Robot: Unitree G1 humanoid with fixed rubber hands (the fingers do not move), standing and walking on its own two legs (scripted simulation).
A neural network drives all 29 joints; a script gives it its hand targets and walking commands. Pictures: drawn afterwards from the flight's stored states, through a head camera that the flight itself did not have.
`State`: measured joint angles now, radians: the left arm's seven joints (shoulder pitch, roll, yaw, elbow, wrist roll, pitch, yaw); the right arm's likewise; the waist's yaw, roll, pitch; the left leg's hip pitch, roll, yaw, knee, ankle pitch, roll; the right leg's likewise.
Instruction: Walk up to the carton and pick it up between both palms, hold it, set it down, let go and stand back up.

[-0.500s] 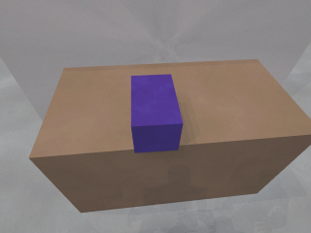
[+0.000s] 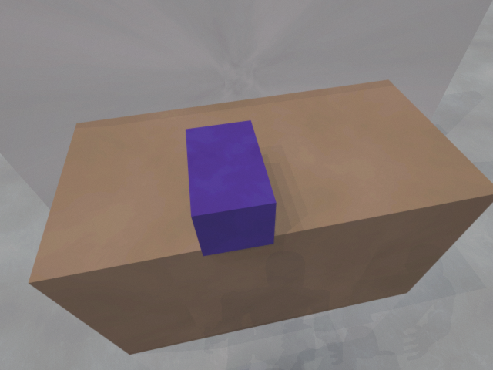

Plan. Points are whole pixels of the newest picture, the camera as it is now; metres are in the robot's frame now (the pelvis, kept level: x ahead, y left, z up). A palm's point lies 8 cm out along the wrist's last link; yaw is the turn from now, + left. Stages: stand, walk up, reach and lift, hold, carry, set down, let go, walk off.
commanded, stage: walk up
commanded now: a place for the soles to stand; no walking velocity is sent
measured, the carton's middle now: (228, 184) +0.51 +0.08 -0.05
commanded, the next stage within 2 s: none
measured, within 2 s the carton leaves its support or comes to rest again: neither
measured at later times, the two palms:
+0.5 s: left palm out of the picture +0.05 +0.25 -0.13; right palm out of the picture +0.01 -0.25 -0.14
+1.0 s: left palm out of the picture +0.11 +0.21 -0.13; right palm out of the picture +0.01 -0.29 -0.13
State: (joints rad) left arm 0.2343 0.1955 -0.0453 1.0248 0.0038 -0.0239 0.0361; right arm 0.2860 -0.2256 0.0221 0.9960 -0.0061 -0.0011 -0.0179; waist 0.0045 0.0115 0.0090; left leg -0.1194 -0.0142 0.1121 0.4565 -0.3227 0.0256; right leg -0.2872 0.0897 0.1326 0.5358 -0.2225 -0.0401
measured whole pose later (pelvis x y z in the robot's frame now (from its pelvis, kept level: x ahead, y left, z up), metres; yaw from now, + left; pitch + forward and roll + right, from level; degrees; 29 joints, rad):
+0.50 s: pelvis +0.01 +0.00 +0.00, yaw -2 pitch -1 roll +1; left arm 0.23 0.22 -0.05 1.07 0.00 -0.01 0.04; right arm 0.29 -0.24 0.03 1.05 -0.01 0.02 -0.02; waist 0.00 0.01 0.03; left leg -0.09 0.00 0.15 0.45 -0.35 0.02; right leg -0.28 0.11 0.16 0.55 -0.24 -0.04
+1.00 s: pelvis +0.06 -0.04 +0.00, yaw -2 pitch -1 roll +1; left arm 0.21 0.21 -0.02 1.00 0.02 -0.01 0.05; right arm 0.37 -0.24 0.02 1.03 -0.02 0.00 -0.03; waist 0.01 0.00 0.10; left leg -0.31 0.02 0.01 0.79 -0.54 -0.01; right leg -0.25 0.02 -0.04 0.47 -0.20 -0.05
